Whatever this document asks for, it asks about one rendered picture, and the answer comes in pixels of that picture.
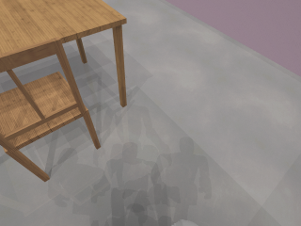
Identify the table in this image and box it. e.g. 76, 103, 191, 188
0, 0, 127, 107

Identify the chair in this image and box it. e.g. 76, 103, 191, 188
0, 37, 101, 182

